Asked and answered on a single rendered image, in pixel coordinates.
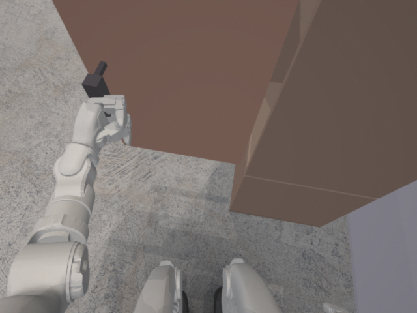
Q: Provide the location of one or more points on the robot left upper arm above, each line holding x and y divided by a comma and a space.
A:
47, 277

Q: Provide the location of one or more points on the handle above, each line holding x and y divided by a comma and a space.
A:
94, 84

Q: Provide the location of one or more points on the robot shin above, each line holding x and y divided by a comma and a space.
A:
230, 306
177, 306

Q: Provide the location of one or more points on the robot left hand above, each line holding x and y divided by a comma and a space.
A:
91, 120

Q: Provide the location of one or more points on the left robot shin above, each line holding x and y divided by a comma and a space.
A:
177, 306

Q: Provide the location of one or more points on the cupboard door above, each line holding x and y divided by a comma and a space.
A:
194, 73

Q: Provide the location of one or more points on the right robot shin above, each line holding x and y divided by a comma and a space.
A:
230, 306

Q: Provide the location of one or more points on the left robot forearm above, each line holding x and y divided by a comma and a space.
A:
68, 212

